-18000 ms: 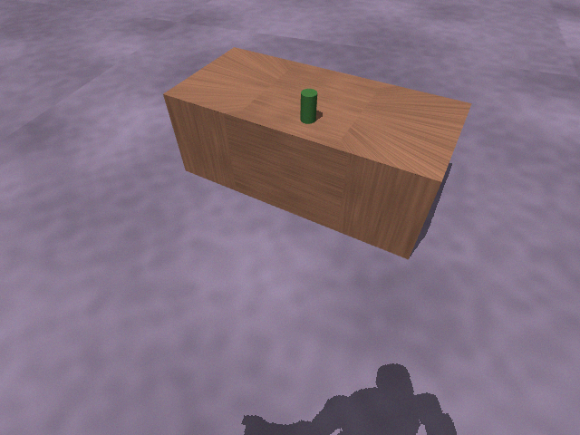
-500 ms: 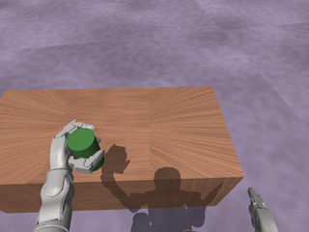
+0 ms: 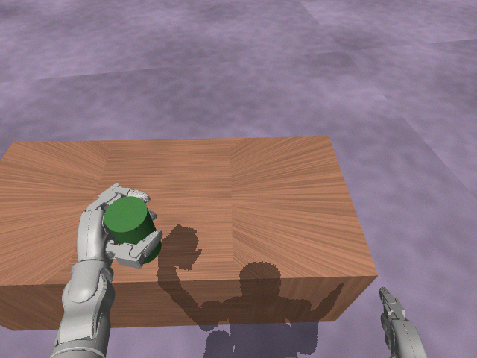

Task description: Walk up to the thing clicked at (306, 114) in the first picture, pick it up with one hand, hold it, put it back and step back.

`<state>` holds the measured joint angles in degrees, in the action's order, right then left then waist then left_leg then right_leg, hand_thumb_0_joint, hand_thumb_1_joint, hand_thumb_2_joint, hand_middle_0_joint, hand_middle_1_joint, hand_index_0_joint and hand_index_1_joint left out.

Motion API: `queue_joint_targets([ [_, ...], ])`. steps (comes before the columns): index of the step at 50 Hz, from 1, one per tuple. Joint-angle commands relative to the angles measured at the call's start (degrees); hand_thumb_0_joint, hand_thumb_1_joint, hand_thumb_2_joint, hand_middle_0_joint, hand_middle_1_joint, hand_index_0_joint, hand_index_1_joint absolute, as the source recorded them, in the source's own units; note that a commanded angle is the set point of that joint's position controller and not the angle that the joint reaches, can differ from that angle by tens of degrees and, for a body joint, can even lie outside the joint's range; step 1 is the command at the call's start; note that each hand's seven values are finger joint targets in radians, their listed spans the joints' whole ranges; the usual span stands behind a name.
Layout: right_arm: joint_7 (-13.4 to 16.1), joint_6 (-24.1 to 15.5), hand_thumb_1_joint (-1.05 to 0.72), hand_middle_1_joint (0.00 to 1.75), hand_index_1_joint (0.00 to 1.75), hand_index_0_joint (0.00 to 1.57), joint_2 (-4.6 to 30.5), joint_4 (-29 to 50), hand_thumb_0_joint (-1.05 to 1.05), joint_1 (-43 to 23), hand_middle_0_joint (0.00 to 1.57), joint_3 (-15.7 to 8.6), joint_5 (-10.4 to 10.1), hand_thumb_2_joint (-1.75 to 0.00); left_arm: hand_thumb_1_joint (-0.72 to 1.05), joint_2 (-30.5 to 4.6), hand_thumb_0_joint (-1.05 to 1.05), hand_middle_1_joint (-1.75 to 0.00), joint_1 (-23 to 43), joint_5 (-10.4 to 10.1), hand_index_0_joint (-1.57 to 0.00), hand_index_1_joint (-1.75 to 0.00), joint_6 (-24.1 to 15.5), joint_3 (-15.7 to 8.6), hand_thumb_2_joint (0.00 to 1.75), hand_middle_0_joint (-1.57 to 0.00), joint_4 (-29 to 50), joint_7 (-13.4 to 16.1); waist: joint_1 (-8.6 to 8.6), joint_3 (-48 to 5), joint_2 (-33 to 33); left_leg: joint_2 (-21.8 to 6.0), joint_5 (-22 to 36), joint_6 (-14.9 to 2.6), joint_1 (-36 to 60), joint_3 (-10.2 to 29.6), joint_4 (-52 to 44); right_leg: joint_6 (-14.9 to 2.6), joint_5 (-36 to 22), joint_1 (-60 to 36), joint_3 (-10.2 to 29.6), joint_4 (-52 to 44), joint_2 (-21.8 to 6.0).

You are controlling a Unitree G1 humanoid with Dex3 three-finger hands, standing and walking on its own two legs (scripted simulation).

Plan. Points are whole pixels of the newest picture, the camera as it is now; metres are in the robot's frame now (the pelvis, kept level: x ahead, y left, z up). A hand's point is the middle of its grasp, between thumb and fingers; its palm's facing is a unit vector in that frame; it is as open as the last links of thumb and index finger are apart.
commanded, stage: crouch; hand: left
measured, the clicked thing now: (135, 232) +0.33 +0.17 +0.05
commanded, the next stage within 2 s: lower in 1.34 s
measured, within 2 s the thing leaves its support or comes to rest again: neither
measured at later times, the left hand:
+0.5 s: hand (150, 225) +0.39 +0.17 -0.03, palm faces +0.07 -1.00 +0.01, open 8.9 cm
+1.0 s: hand (159, 218) +0.45 +0.17 -0.10, palm faces +0.07 -1.00 +0.01, open 8.9 cm
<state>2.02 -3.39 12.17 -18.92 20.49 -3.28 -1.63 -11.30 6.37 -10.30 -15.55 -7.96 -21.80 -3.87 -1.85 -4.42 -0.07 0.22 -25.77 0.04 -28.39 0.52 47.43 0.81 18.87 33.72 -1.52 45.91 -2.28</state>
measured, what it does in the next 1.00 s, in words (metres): lowers itself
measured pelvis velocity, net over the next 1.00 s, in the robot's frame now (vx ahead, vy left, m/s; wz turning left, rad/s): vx -0.03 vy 0.01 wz -0.01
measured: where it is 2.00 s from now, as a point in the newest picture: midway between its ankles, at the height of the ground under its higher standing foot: outside the picture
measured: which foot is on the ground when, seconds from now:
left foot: down 0.00-1.00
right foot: down 0.00-1.00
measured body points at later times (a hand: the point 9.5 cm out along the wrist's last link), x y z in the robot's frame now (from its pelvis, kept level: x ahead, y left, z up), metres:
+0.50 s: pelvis -0.03 +0.00 -0.03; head +0.08 +0.03 +0.40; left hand +0.38 +0.23 -0.03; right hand +0.14 -0.25 -0.05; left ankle -0.02 +0.12 -0.70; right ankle +0.04 -0.13 -0.70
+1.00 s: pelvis -0.03 +0.01 -0.09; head +0.12 +0.06 +0.34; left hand +0.44 +0.23 -0.09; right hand +0.13 -0.25 -0.06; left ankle -0.02 +0.12 -0.70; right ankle +0.04 -0.13 -0.70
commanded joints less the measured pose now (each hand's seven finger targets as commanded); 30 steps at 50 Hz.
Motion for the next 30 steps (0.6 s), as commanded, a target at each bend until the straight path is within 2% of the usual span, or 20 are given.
queue_joint_targets([
  [1, 0.51, -2.88, 0.56, 0.05, 0.05, 0.05, 7.78, 10.4, 0.0, -3.12, 0.05, -3.93, -0.29, -0.05, 0.29, -8.01, 0.0, -1.43, 18.27, -0.71, -1.36, -1.43, -4.09, -3.98, 1.29, -1.35, 14.47, 0.73, 0.35, -13.66, 1.26, 0.23, 14.83, 0.23, 1.12, -0.1, -8.3, -1.33, -11.69, -12.55, -0.69, -5.14, 1.03],
  [3, 0.44, -2.99, 0.57, 0.05, 0.05, 0.05, 5.92, 13.99, 0.0, -5.09, 0.05, -1.83, -0.42, -0.05, 0.3, -6.98, 0.0, -1.45, 18.55, -0.77, -1.38, -1.46, -4.64, -3.6, 1.33, -1.37, 12.98, 0.74, 0.19, -12.68, 4.17, 0.31, 13.19, -0.28, -0.06, -0.29, -8.21, -0.98, -10.63, -12.72, -0.6, -5.74, 0.89],
  [4, 0.51, -2.91, 0.57, 0.05, 0.05, 0.05, 6.17, 12.98, 0.0, -6.4, 0.05, -2.51, -0.3, -0.05, 0.32, -6.87, 0.0, -1.47, 18.85, -0.8, -1.39, -1.48, -4.96, -3.78, 1.35, -1.38, 10.58, 0.79, 0.29, -12.19, 3.79, 0.4, 13.04, -0.24, -1.0, -0.37, -8.0, -1.03, -10.53, -12.23, -0.44, -5.49, 0.83],
  [5, 0.44, -2.84, 0.57, 0.05, 0.05, 0.05, 5.72, 13.48, 0.0, -5.12, 0.05, -1.76, -0.2, -0.05, 0.34, -6.25, 0.0, -1.47, 18.72, -0.68, -1.39, -1.48, -5.25, -3.31, 1.35, -1.38, 8.95, 0.68, -0.27, -12.01, 4.82, 0.52, 12.22, -0.54, -1.17, -0.61, -7.74, -0.8, -10.32, -12.04, -0.28, -5.79, 0.74],
  [6, 0.31, -2.65, 0.57, 0.05, 0.05, 0.05, 4.83, 11.94, 0.0, -3.78, 0.05, -0.89, -0.02, -0.05, 0.34, -7.11, 0.0, -1.47, 20.84, -0.84, -1.38, -1.48, -5.92, -4.41, 1.37, -1.38, 8.24, 0.53, -0.11, -10.82, 4.26, 0.72, 10.69, -0.71, -2.15, -0.89, -7.38, -0.72, -9.17, -10.86, -0.13, -6.02, 0.62],
  [8, 0.33, -2.78, 0.57, 0.05, 0.05, 0.05, 5.7, 9.75, 0.0, -1.75, 0.05, -1.83, 0.19, -0.05, 0.36, -6.92, 0.0, -1.47, 22.86, -0.75, -1.39, -1.48, -7.08, -3.82, 1.37, -1.38, 4.9, -0.08, -1.13, -10.2, 2.01, 0.79, 10.49, -0.54, -2.01, -1.07, -7.15, -0.88, -9.22, -9.07, 0.17, -5.25, 0.44],
  [9, 0.21, -2.93, 0.58, 0.05, 0.05, 0.05, 6.34, 11.82, 0.0, -2.35, 0.05, -2.1, 0.34, -0.05, 0.36, -8.3, 0.0, -1.46, 24.69, -0.55, -1.37, -1.47, -7.84, -4.69, 1.36, -1.36, 4.55, -0.26, -1.93, -12.33, 1.39, 0.82, 10.62, -0.57, -1.5, -1.18, -6.47, -0.9, -9.59, -8.74, 0.43, -4.91, 0.41],
  [10, 0.34, -3.13, 0.57, 0.05, 0.05, 0.05, 8.11, 10.99, 0.0, -1.76, 0.05, -3.77, 0.51, -0.05, 0.37, -9.19, 0.0, -1.45, 26.66, -0.16, -1.37, -1.46, -8.42, -4.91, 1.34, -1.37, 2.63, -0.52, -2.93, -11.04, 0.82, 0.74, 9.42, -0.55, -2.05, -1.04, -6.24, -0.9, -8.65, -6.71, 0.39, -4.61, 0.51],
  [11, 0.09, -3.44, 0.57, 0.05, 0.05, 0.05, 7.42, 11.8, 0.0, -1.04, 0.05, -2.76, 0.76, -0.05, 0.35, -8.96, 0.0, -1.43, 28.64, 0.34, -1.36, -1.44, -9.06, -4.02, 1.32, -1.35, 0.92, -0.73, -3.68, -11.76, 0.11, 0.65, 9.89, -0.38, -2.23, -0.94, -5.54, -1.01, -9.01, -5.85, 0.45, -4.04, 0.53],
  [12, 0.02, -3.67, 0.57, 0.05, 0.05, 0.05, 8.37, 11.76, 0.0, -1.67, 0.05, -3.73, 0.86, -0.05, 0.36, -9.99, 0.0, -1.4, 29.97, 0.62, -1.34, -1.41, -9.85, -4.73, 1.31, -1.33, -1.13, -0.75, -3.91, -11.41, 0.05, 0.7, 8.66, -0.45, -3.21, -0.91, -4.98, -1.03, -8.13, -4.46, 0.63, -3.6, 0.51],
  [13, -0.19, -3.82, 0.57, 0.05, 0.05, 0.05, 8.09, 11.87, 0.0, -0.9, 0.05, -3.15, 1.08, -0.05, 0.35, -11.98, 0.0, -1.4, 31.66, 0.91, -1.33, -1.41, -10.79, -6.08, 1.3, -1.33, -2.52, -0.89, -4.03, -12.75, -0.58, 0.58, 9.25, -0.29, -3.98, -0.7, -3.93, -1.2, -8.46, -3.44, 0.75, -2.71, 0.46],
  [14, -0.42, -4.18, 0.57, 0.05, 0.05, 0.05, 7.98, 12.55, 0.0, -1.53, 0.05, -3.0, 1.14, -0.05, 0.38, -11.14, 0.0, -1.4, 32.81, 0.89, -1.33, -1.41, -11.81, -5.7, 1.3, -1.33, -4.71, -1.15, -4.42, -12.24, -0.85, 0.59, 7.85, -0.28, -5.19, -0.57, -3.22, -1.25, -7.38, -2.1, 0.77, -1.97, 0.49],
  [15, -0.62, -4.41, 0.57, 0.05, 0.05, 0.05, 8.66, 14.06, 0.0, -1.38, 0.05, -3.32, 1.4, -0.05, 0.37, -12.69, 0.0, -1.42, 33.63, 0.55, -1.35, -1.42, -12.86, -7.45, 1.31, -1.34, -6.4, -1.28, -4.83, -14.56, 0.19, 0.64, 8.13, -0.42, -5.93, -0.39, -1.92, -1.24, -7.8, -2.01, 0.84, -1.44, 0.55],
  [18, -1.38, -5.39, 0.56, 0.05, 0.05, 0.05, 8.37, 19.32, 0.0, -0.7, 0.05, -2.25, 2.01, -0.05, 0.33, -13.02, 0.0, -1.44, 40.17, 0.16, -1.37, -1.45, -15.96, -7.54, 1.3, -1.36, -8.17, -1.67, -6.01, -21.24, -0.77, 0.71, 9.5, -0.16, -6.3, -0.1, 0.6, -1.39, -9.29, -2.41, 0.8, 1.04, 0.62],
  [20, -1.88, -5.41, 0.55, 0.05, 0.05, 0.05, 7.61, 20.03, 0.0, -0.06, 0.05, -1.05, 2.43, -0.05, 0.29, -14.19, 0.0, -1.44, 42.7, 0.88, -1.37, -1.45, -17.49, -7.75, 1.3, -1.36, -12.32, -1.79, -5.94, -21.69, -2.09, 0.58, 10.0, 0.29, -8.19, 0.34, 2.17, -1.72, -8.86, 0.38, 0.58, 3.02, 0.86],
  [22, -2.02, -5.55, 0.55, 0.05, 0.05, 0.05, 9.13, 23.2, 0.0, -0.51, 0.05, -2.24, 2.99, -0.05, 0.3, -15.45, 0.0, -1.44, 45.02, 1.61, -1.37, -1.44, -19.12, -8.4, 1.29, -1.36, -14.66, -1.67, -6.85, -26.58, -3.16, 0.5, 11.38, 0.54, -8.22, 0.73, 3.83, -1.9, -9.84, 1.38, 0.68, 4.76, 0.97],
  [23, -2.1, -5.61, 0.55, 0.05, 0.05, 0.05, 9.43, 22.4, 0.0, 1.02, 0.05, -2.76, 3.2, -0.05, 0.29, -16.81, 0.0, -1.44, 49.96, 1.54, -1.38, -1.45, -20.15, -8.45, 1.29, -1.36, -11.94, -1.82, -6.97, -27.87, -5.89, 0.34, 13.04, 0.94, -8.29, 1.06, 4.6, -2.18, -10.63, 2.78, 0.41, 5.81, 1.12],
  [25, -2.59, -5.29, 0.54, 0.05, 0.05, 0.05, 9.39, 24.41, 0.0, 2.03, 0.05, -2.28, 3.41, -0.05, 0.27, -17.97, 0.0, -1.44, 47.58, 1.87, -1.38, -1.45, -20.34, -9.89, 1.28, -1.37, -19.3, -2.02, -6.85, -28.18, -6.08, 0.47, 12.58, 1.05, -10.32, 1.24, 5.87, -2.31, -9.64, 3.72, 0.13, 7.11, 1.25],
  [27, -2.79, -4.91, 0.54, 0.05, 0.05, 0.05, 11.14, 23.79, 0.0, 2.66, 0.05, -4.33, 3.68, -0.05, 0.29, -20.27, 0.0, -1.45, 46.62, 2.5, -1.39, -1.45, -20.82, -12.35, 1.28, -1.38, -24.05, -1.65, -6.56, -27.85, -5.7, 0.59, 11.38, 1.03, -14.1, 1.34, 7.03, -2.46, -8.82, 4.97, 0.17, 8.54, 1.33],
  [30, -3.5, -4.69, 0.55, 0.05, 0.05, 0.05, 11.14, 27.89, 0.0, 2.54, 0.05, -4.45, 4.1, -0.05, 0.33, -16.8, 0.0, -1.46, 48.88, 3.11, -1.4, -1.46, -21.62, -10.69, 1.3, -1.39, -25.77, -1.41, -8.38, -29.88, -7.02, 0.39, 12.79, 1.14, -15.11, 1.69, 9.16, -2.7, -9.18, 8.29, -0.33, 10.6, 1.78],
])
